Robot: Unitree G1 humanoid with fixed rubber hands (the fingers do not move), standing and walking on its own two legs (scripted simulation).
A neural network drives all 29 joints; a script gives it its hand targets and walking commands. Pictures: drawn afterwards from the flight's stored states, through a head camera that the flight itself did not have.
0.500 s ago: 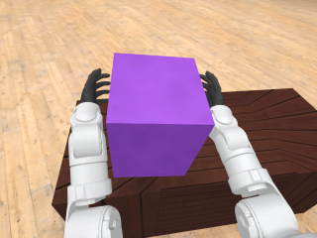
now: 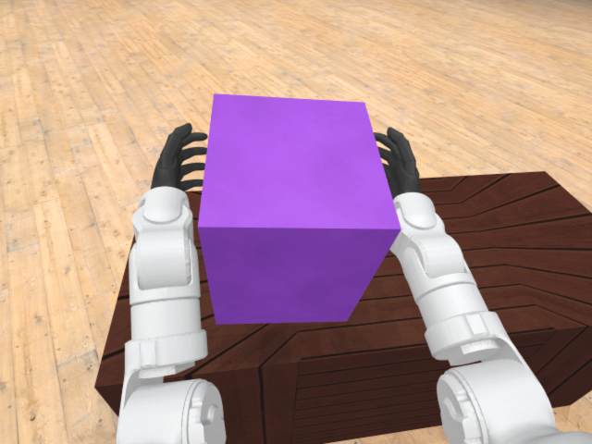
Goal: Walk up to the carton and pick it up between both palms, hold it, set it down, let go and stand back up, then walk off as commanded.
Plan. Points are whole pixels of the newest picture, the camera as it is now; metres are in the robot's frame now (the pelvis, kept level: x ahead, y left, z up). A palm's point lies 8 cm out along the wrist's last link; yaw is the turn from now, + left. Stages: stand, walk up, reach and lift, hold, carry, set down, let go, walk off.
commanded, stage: set down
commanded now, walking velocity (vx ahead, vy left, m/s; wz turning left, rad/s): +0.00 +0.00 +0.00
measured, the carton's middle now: (286, 218) +0.38 +0.01 +0.13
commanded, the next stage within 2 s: none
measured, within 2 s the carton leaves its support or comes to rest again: neither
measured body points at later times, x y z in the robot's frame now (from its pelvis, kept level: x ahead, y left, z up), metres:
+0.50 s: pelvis +0.02 -0.01 +0.00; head +0.00 +0.02 +0.45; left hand +0.39 +0.15 +0.16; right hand +0.39 -0.14 +0.14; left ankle +0.06 +0.13 -0.75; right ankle -0.04 -0.11 -0.75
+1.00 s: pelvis +0.01 +0.00 +0.00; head +0.00 +0.03 +0.45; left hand +0.40 +0.15 +0.13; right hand +0.39 -0.15 +0.12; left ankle +0.06 +0.13 -0.75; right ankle -0.04 -0.11 -0.75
